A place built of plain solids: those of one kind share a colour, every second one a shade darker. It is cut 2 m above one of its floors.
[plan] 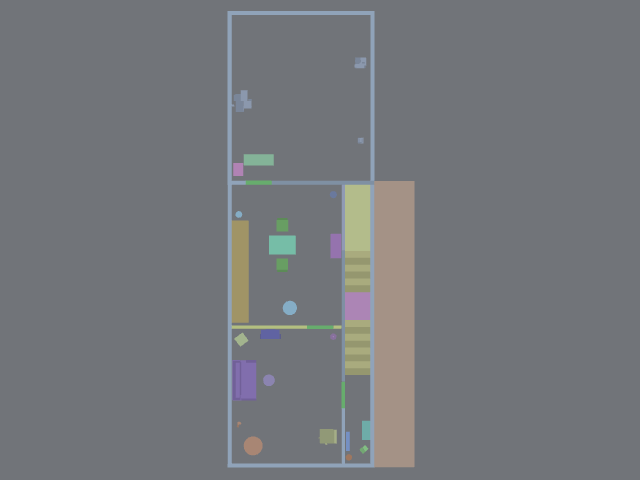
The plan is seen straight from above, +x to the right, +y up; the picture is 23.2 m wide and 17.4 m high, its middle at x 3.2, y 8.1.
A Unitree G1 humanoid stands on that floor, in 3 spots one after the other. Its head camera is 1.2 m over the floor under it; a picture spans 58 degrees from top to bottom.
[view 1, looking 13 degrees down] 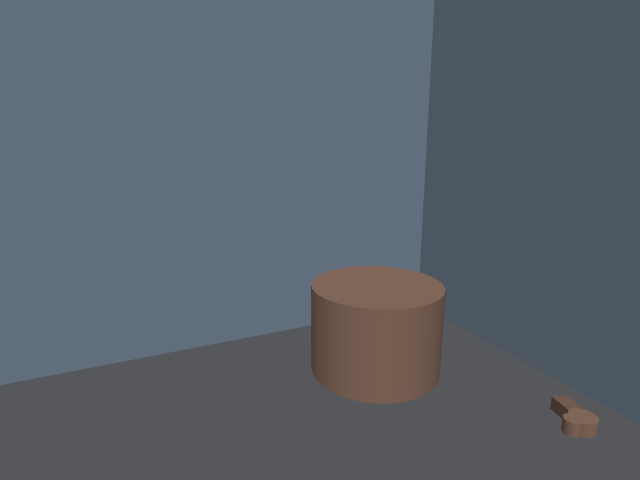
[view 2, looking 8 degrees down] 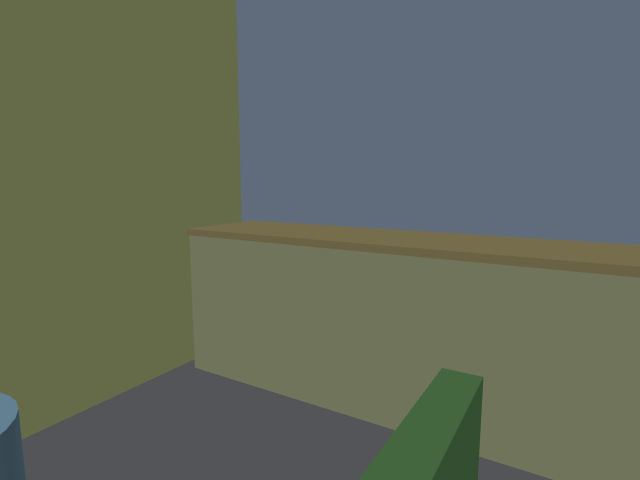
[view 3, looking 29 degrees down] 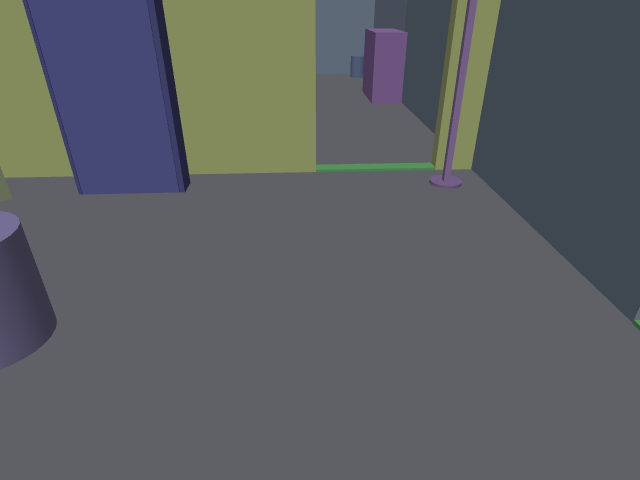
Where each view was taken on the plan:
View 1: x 1.95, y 2.45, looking -115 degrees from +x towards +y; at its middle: wall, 2.78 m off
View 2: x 2.45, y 7.15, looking -149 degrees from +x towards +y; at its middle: kitchen_run_worktop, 2.16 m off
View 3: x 2.59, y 1.60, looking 87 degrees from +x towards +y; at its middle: ground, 2.48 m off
